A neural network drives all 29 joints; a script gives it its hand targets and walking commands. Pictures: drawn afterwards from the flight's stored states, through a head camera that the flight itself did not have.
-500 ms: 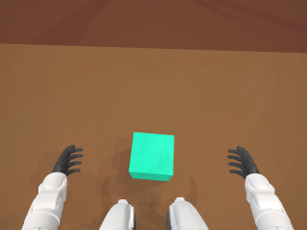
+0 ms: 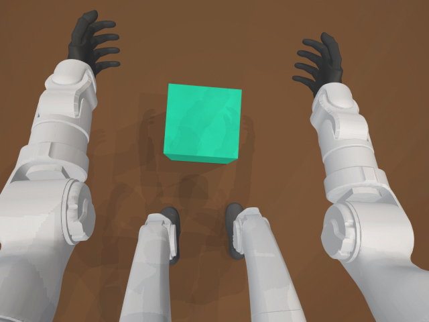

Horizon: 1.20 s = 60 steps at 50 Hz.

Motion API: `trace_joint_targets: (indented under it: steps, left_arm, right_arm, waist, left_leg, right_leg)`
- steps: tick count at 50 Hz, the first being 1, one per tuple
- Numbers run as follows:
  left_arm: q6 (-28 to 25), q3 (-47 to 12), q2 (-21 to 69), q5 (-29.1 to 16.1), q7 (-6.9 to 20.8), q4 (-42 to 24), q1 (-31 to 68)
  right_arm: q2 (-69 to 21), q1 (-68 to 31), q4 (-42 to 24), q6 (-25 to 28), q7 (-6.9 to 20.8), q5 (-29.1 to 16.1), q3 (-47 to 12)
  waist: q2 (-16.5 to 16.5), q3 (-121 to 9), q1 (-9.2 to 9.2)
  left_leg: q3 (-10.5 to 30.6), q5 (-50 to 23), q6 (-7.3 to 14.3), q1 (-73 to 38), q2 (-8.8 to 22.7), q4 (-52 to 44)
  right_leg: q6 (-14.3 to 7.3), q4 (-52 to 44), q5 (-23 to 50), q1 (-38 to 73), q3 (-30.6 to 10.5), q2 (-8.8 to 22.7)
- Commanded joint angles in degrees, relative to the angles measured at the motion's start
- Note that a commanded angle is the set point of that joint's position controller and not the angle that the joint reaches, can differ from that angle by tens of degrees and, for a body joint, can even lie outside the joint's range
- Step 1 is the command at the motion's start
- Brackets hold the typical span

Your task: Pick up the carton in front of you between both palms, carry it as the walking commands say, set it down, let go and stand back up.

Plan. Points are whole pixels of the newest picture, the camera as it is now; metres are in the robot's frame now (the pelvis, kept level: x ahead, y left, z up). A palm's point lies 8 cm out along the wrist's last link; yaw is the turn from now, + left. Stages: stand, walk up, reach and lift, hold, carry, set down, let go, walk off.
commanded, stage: reach and lift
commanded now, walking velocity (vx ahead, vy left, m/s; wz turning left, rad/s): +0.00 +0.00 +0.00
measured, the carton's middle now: (202, 129) +0.50 -0.02 -0.51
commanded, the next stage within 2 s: none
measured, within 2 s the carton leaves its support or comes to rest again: leaves its support in 1.78 s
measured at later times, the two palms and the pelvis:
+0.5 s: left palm (126, 109) +0.52 +0.18 -0.31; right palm (282, 118) +0.48 -0.21 -0.30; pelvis +0.01 +0.00 -0.14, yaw -1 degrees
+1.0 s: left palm (143, 121) +0.52 +0.17 -0.46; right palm (264, 126) +0.49 -0.21 -0.45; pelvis -0.03 +0.00 -0.27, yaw -1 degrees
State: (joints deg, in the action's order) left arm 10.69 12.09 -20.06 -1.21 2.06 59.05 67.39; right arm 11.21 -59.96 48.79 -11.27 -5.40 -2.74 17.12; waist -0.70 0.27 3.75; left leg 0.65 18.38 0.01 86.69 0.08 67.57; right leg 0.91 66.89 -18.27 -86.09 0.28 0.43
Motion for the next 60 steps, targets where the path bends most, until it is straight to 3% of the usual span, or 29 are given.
trace_joint_targets:
  steps: [1, 6, 11, 15, 20, 24, 27, 32, 36, 41, 46, 49, 53, 55, 60]
  left_arm:
    - [-1.5, 2.7, -6.9, 2.5, 0.1, -3.0, 15.3]
    - [-4.5, 5.3, -3.1, 5.8, -0.4, -3.6, 12.9]
    - [-7.2, 5.7, 0.4, 6.4, -1.9, -4.8, 7.5]
    - [-8.9, 3.7, 0.6, 4.2, -3.3, -6.8, 5.1]
    - [-9.8, -1.5, -2.6, -1.6, -5.3, -11.8, 6.4]
    - [-9.3, -4.6, -4.9, -5.5, -6.3, -14.3, 9.4]
    - [-8.4, -6.0, -6.5, -7.6, -6.8, -14.4, 13.0]
    - [-7.3, -7.6, -8.0, -9.6, -7.3, -6.8, 19.1]
    - [-7.8, -8.8, -9.0, -10.7, -7.3, 0.5, 23.7]
    - [-9.3, -10.2, -10.2, -11.4, -7.1, 5.6, 28.6]
    - [-10.9, -12.7, -11.8, -13.5, -7.8, 3.6, 33.1]
    - [-11.4, -14.2, -11.1, -14.7, -8.3, 2.2, 31.8]
    - [-11.7, -13.8, -9.1, -14.4, -8.9, -1.5, 28.3]
    - [-11.6, -13.7, -7.7, -14.5, -8.9, -2.5, 26.7]
    - [-11.4, -12.3, -6.0, -13.1, -7.8, 2.3, 24.4]
  right_arm:
    - [5.3, -12.0, -4.8, 1.6, -0.3, 2.2, 3.0]
    - [3.0, -10.0, -5.2, 5.3, 0.9, 4.9, 6.0]
    - [1.7, -5.6, -3.5, 8.8, 1.6, 5.7, 6.4]
    - [2.6, -3.6, -3.0, 10.7, 1.4, 3.8, 4.7]
    - [5.9, -4.0, -6.0, 11.5, 0.0, -1.9, -0.2]
    - [8.3, -6.9, -8.4, 10.9, -1.0, -6.1, -3.5]
    - [9.7, -10.6, -9.2, 9.9, -2.0, -8.1, -5.1]
    - [10.3, -17.9, -3.2, 8.5, -3.2, -9.4, -6.3]
    - [10.9, -23.0, 3.8, 8.8, -3.2, -9.7, -6.9]
    - [12.3, -28.2, 9.7, 10.4, -3.0, -10.5, -7.9]
    - [14.4, -32.2, 9.7, 12.0, -3.5, -13.0, -10.1]
    - [12.9, -30.8, 10.5, 12.6, -3.5, -16.6, -13.6]
    - [11.6, -28.1, 8.8, 13.0, -3.3, -18.1, -15.3]
    - [11.3, -26.3, 8.6, 13.1, -3.5, -17.6, -14.8]
    - [10.7, -25.7, 11.7, 13.0, -3.0, -13.2, -11.7]
  waist:
    - [-2.9, -55.1, 0.93]
    - [-3.2, -54.9, 0.59]
    - [-3.3, -55.5, 0.04]
    - [-3.4, -57.8, -0.29]
    - [-4.0, -68.3, -0.4]
    - [-4.5, -71.5, -0.65]
    - [-4.1, -71.7, -0.65]
    - [-2.3, -60.1, -0.4]
    - [-1.8, -52.1, -0.21]
    - [-2.1, -47.5, -0.24]
    - [-3.0, -54.2, -0.08]
    - [-3.4, -58.6, -1.78]
    - [-4.0, -61.1, -2.97]
    - [-3.9, -60.5, -2.34]
    - [-1.9, -47.0, -0.76]
  left_leg:
    - [-1.2, -0.3, -0.8, -27.5, -3.8, -7.0]
    - [-0.5, -8.7, -1.0, -24.6, -4.1, -3.2]
    - [0.5, -16.9, -1.2, -16.8, -3.9, 5.8]
    - [1.0, -21.4, -1.3, -11.1, -3.7, 14.0]
    - [0.9, -25.4, -1.3, -11.1, -3.5, 24.0]
    - [-0.1, -22.1, -1.5, -9.9, -3.1, 30.2]
    - [-0.9, -15.6, -1.4, -7.1, -2.8, 33.2]
    - [-1.2, -0.4, -0.9, 3.9, -1.8, 36.1]
    - [-0.3, 5.4, -0.7, 9.0, -0.9, 39.0]
    - [0.6, 5.5, -0.8, 11.2, -0.1, 42.9]
    - [0.5, 0.2, -1.1, 6.4, -0.1, 47.0]
    - [-0.4, -3.8, -1.1, 3.3, -0.4, 48.3]
    - [-1.1, -7.9, -1.3, 1.2, -0.9, 49.1]
    - [-1.1, -8.2, -1.3, 1.6, -1.2, 49.1]
    - [0.0, -2.2, -1.1, 12.0, -1.2, 47.9]
  right_leg:
    - [2.5, -6.7, 1.2, 23.9, 2.8, -3.7]
    - [2.4, -3.0, 8.4, 15.8, 3.1, -4.3]
    - [2.5, 5.3, 14.7, 4.5, 2.6, -4.5]
    - [2.6, 13.1, 17.9, -2.3, 2.0, -4.5]
    - [2.7, 22.9, 21.6, -3.9, 2.2, -4.4]
    - [2.8, 29.1, 18.8, -5.4, 2.9, -4.1]
    - [2.7, 32.4, 14.1, -5.3, 3.4, -3.7]
    - [2.6, 36.0, 1.8, -8.3, 3.4, -2.6]
    - [2.2, 38.9, -3.8, -12.0, 2.8, -1.7]
    - [2.0, 43.0, -3.8, -14.0, 2.0, -1.1]
    - [2.0, 47.0, 1.8, -10.4, 1.9, -1.2]
    - [2.0, 48.8, 5.6, -8.4, 2.0, -1.7]
    - [1.9, 49.2, 8.4, -8.9, 2.2, -2.5]
    - [2.0, 48.9, 8.6, -9.3, 2.3, -2.8]
    - [1.9, 47.7, 3.3, -15.7, 1.9, -2.5]
